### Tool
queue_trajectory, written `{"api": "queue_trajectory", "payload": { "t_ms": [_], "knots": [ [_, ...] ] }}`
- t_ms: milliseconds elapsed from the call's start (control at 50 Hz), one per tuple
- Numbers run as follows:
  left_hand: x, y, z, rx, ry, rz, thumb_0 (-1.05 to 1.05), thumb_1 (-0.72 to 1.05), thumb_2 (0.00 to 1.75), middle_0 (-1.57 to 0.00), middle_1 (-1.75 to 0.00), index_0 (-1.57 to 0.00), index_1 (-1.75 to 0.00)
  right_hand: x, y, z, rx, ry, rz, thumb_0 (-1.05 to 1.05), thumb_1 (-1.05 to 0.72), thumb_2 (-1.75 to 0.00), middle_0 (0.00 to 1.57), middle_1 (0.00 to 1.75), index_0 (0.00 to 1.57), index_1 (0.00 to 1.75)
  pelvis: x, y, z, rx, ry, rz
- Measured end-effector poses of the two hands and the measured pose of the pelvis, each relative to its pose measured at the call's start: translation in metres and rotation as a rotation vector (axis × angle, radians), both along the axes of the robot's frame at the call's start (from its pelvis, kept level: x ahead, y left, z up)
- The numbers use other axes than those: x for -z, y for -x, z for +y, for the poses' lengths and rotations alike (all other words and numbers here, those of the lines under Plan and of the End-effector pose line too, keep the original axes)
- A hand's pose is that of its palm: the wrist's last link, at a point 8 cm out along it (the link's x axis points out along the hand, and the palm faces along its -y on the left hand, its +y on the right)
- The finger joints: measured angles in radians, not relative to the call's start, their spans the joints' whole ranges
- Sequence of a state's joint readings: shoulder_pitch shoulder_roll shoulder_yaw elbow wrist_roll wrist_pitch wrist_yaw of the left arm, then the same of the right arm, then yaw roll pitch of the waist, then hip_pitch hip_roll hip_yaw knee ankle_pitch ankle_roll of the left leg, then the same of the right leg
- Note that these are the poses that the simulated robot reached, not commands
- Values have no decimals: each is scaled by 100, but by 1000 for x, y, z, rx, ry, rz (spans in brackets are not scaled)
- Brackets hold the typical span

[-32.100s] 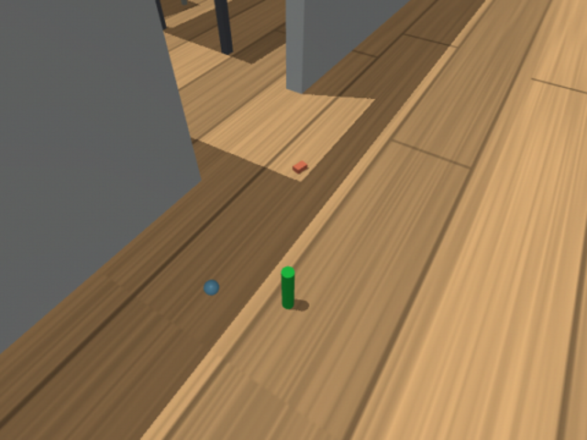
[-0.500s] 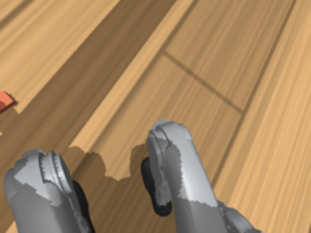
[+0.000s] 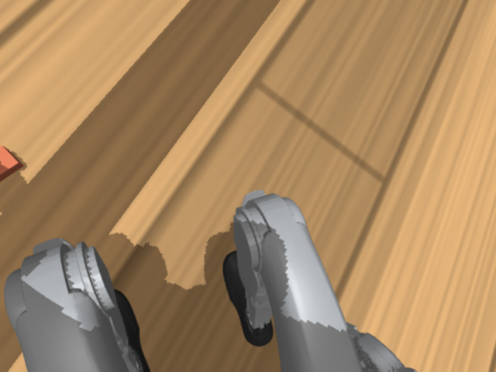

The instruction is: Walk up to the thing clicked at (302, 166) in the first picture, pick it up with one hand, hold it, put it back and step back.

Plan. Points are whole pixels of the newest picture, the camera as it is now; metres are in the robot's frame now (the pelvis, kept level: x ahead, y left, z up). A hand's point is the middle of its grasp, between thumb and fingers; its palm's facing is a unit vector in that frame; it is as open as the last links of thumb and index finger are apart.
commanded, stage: approach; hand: left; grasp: from above
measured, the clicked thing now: out of the picture +0.47 +0.33 -0.30
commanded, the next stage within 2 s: rest palm in 0.58 s
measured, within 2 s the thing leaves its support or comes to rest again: neither
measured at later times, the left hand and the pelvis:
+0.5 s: hand out of the picture +0.46 +0.32 -0.17, palm faces -0.31 -0.31 -0.90, open 13.7 cm; pelvis +0.00 +0.00 +0.01, yaw -1 degrees
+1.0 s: hand out of the picture +0.46 +0.32 -0.20, palm faces -0.33 -0.32 -0.89, open 14.3 cm; pelvis +0.00 +0.00 +0.00, yaw -1 degrees
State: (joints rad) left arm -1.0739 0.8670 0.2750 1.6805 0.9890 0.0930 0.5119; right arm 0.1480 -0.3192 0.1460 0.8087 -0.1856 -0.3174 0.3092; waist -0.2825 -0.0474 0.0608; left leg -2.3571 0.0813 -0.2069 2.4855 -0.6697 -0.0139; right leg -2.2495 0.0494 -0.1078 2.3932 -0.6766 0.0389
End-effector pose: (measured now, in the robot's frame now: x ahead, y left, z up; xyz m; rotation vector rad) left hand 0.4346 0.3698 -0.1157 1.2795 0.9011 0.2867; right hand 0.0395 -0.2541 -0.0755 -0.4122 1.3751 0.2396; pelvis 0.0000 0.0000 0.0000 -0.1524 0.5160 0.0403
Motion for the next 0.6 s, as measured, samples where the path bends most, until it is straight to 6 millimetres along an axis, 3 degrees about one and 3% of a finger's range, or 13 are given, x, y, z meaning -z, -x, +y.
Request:
{"api": "queue_trajectory", "payload": {
  "t_ms": [80,240,340,500,600],
  "knots": [
    [0,-13,-10,29,-1,-7,0,-34,79,-30,-87,-30,-87,-4,6,-2,-4,16,10,1,-91,-90,19,30,20,30,1,1,0,0,1,-3],
    [-5,-53,-49,73,4,-71,0,-39,83,-25,-93,-25,-93,-18,31,-1,41,34,52,1,-91,-90,19,30,20,30,-3,0,0,11,12,14],
    [-8,-55,-61,60,-9,-47,1,-42,85,-22,-96,-23,-95,-20,42,3,88,12,68,1,-91,-90,19,30,20,30,-7,-1,0,18,11,27],
    [1,-27,-43,4,8,25,1,-48,89,-18,-98,-18,-97,-10,43,7,80,-16,53,1,-91,-89,19,30,20,30,-5,4,-1,16,1,8],
    [-1,-24,-23,3,-4,7,0,-48,90,-18,-97,-18,-97,-6,35,6,46,-5,44,1,-91,-89,19,30,20,30,-1,5,-1,8,-4,-4]
  ]
}}
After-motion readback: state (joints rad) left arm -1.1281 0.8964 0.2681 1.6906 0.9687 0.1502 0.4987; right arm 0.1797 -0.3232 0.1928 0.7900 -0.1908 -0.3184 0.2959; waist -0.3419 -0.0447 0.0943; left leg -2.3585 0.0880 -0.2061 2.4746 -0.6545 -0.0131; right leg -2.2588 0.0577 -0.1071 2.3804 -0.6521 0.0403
